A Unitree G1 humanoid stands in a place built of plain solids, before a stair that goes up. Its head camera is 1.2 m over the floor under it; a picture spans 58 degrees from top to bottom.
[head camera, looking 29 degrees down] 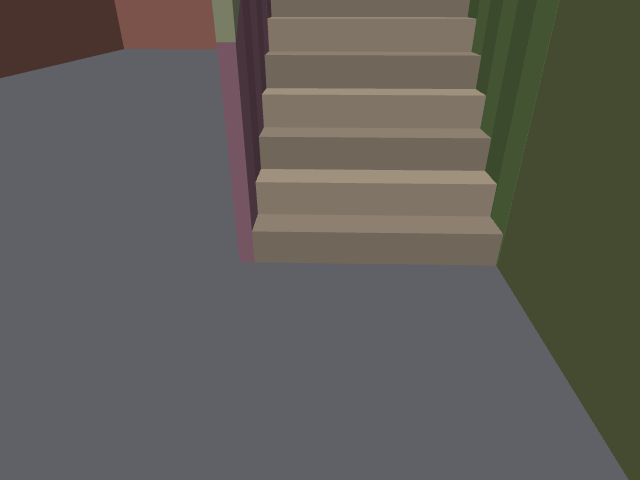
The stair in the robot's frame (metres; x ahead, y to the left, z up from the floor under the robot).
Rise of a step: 0.18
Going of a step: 0.20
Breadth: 1.25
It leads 1 degrees to the right of straight ahead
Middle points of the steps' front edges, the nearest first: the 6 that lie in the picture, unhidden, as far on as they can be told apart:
1.91 -0.28 0.18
2.11 -0.29 0.37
2.31 -0.29 0.55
2.51 -0.30 0.74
2.71 -0.30 0.92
2.92 -0.31 1.10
